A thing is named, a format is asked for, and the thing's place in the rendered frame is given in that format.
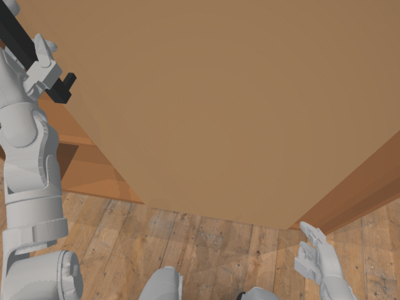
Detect robot right hand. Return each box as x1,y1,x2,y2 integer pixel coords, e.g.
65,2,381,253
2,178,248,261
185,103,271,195
294,221,344,286

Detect left robot thigh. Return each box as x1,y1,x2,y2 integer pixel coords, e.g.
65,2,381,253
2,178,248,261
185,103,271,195
138,268,183,300

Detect robot left hand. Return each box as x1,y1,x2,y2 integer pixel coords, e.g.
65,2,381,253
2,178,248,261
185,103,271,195
0,0,63,109

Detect left robot forearm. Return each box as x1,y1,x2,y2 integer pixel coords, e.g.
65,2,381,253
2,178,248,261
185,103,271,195
0,102,69,300

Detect wardrobe door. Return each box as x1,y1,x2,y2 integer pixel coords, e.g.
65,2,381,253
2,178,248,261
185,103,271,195
15,0,400,230
294,130,400,228

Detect right robot forearm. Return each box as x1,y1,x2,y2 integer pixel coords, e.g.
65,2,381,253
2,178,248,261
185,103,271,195
319,276,359,300

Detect handle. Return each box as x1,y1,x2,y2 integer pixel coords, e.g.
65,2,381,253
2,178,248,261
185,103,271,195
0,0,77,104

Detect robot left upper arm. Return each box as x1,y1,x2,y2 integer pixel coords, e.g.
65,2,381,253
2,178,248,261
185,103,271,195
4,250,84,300

